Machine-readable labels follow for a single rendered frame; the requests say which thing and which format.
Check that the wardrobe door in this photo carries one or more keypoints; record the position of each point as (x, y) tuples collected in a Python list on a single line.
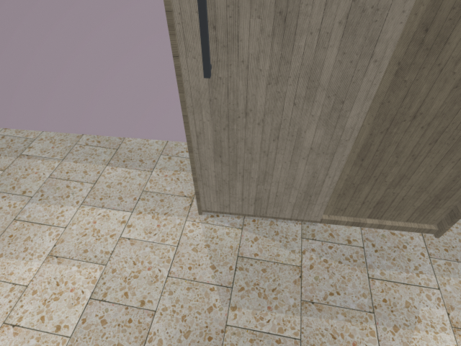
[(291, 83), (405, 163)]

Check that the handle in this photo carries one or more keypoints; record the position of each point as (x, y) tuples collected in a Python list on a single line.
[(204, 36)]

